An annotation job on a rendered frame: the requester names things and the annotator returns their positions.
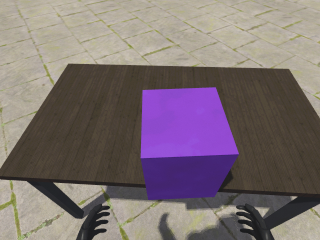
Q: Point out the table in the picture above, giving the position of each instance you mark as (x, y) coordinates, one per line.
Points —
(88, 131)

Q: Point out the left robot hand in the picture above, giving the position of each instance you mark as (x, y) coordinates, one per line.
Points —
(87, 231)

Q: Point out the carton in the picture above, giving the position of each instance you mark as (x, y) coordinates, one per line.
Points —
(187, 147)

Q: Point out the right robot hand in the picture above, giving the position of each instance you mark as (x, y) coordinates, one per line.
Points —
(260, 230)

